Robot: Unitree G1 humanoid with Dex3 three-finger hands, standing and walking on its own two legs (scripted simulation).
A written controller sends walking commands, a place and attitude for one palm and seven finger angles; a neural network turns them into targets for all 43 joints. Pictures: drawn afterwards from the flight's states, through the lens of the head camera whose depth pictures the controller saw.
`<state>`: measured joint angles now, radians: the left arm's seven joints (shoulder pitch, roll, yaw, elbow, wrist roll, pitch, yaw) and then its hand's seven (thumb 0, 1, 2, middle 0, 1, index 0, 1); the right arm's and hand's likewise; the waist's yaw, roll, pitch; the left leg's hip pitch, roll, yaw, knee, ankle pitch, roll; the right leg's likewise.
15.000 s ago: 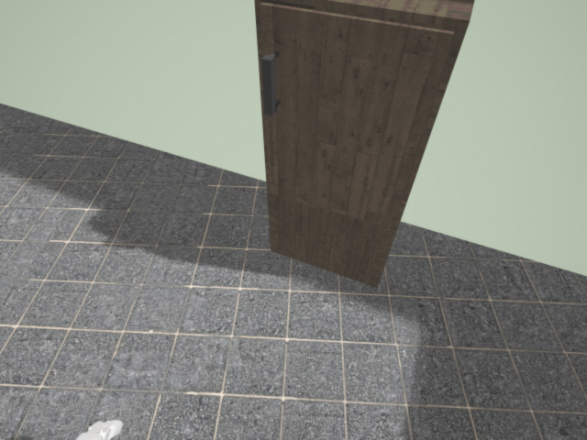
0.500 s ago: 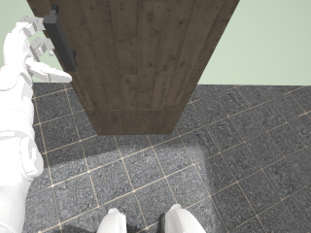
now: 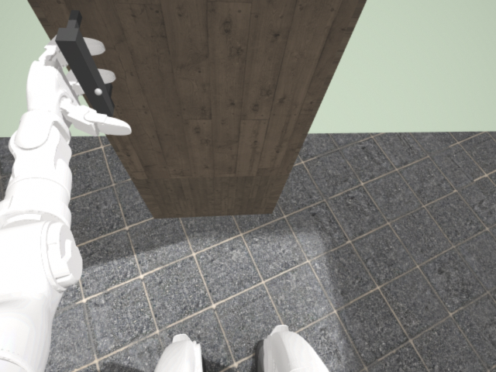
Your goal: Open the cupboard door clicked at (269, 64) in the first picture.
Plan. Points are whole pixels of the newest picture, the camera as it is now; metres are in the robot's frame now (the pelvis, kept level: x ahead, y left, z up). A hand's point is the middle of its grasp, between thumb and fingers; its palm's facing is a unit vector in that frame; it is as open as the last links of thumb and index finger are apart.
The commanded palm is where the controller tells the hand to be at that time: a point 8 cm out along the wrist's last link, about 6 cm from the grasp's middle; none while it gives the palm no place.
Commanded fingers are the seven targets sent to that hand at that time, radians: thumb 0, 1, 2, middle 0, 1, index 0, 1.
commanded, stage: slide the fingers in behind the handle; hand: left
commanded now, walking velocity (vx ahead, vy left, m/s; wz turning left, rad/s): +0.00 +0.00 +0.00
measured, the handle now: (91, 67) +0.57 +0.20 +0.09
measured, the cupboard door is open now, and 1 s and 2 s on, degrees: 0 0 27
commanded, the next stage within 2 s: close the thumb around the handle in 0.28 s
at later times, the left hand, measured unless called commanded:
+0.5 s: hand (99, 92) +0.52 +0.18 +0.09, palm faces -0.02 -1.00 -0.03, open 13.4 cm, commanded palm +0.51 +0.21 +0.09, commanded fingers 0.00 -0.11 0.47 -0.33 -1.24 -0.33 -1.24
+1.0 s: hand (104, 91) +0.52 +0.18 +0.09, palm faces -0.02 -1.00 -0.03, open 5.9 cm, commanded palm +0.51 +0.21 +0.09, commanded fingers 0.00 0.90 0.90 -0.40 -1.35 -0.40 -1.35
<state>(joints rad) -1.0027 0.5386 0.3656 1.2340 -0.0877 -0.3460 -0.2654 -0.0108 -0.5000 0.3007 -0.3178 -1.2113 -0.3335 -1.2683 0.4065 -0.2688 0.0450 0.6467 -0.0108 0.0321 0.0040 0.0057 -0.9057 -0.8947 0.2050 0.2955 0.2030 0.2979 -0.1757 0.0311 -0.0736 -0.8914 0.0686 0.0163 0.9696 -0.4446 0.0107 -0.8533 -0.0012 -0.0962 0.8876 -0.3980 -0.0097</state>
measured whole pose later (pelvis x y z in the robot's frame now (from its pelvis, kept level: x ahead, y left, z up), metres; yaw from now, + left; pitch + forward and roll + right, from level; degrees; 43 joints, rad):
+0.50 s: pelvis +0.00 +0.00 +0.00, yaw +0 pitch +21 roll -3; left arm -1.00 0.53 0.35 1.22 -0.09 -0.35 -0.25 -0.01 -0.45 0.32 -0.32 -1.22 -0.34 -1.27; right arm 0.42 -0.28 0.04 0.65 -0.02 0.02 0.00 0.01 -0.91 -0.89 0.20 0.30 0.20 0.30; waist -0.18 0.03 -0.08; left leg -0.90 0.06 0.02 0.97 -0.44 0.01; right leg -0.86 0.00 -0.09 0.88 -0.39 -0.01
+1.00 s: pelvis +0.00 +0.00 +0.00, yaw +0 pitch +21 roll -3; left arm -0.98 0.51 0.36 1.22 -0.09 -0.36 -0.24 0.01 0.70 0.81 -0.39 -1.33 -0.37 -1.32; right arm 0.41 -0.28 0.03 0.65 -0.01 0.03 0.00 0.01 -0.91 -0.89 0.21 0.30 0.20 0.30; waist -0.17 0.04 -0.08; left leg -0.88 0.07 0.02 0.96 -0.44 0.01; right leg -0.85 0.00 -0.09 0.88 -0.40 -0.01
